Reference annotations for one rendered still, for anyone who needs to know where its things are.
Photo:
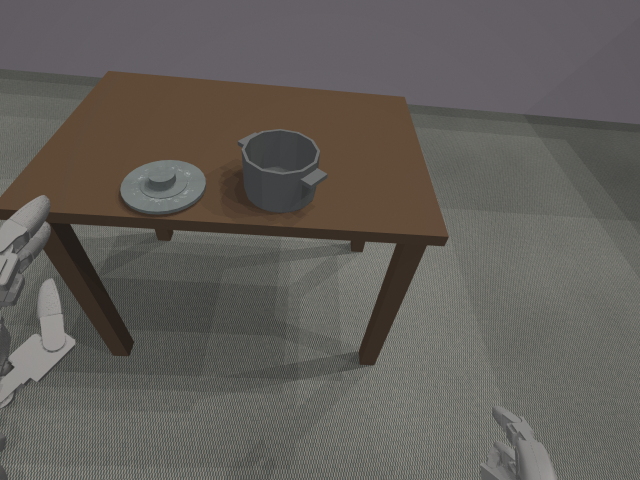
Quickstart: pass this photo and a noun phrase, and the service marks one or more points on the knob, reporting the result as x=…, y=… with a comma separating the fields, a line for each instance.
x=162, y=177

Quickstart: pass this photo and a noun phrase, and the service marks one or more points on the table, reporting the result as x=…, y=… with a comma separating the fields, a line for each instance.
x=378, y=187

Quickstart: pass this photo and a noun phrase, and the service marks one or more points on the right robot hand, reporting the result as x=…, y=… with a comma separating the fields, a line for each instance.
x=529, y=461

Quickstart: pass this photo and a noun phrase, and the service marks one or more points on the lid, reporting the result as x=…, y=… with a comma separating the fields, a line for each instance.
x=140, y=195

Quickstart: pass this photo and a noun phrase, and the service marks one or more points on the pot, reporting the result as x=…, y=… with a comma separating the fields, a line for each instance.
x=280, y=169

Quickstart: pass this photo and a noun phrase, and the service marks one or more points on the left robot hand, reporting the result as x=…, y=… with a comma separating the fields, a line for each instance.
x=22, y=238

